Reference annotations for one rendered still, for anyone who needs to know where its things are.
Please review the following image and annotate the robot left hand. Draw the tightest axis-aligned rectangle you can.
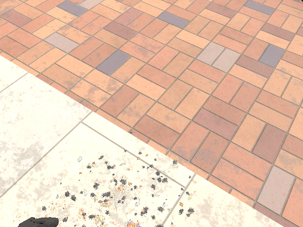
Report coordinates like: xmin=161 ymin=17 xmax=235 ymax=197
xmin=18 ymin=217 xmax=59 ymax=227

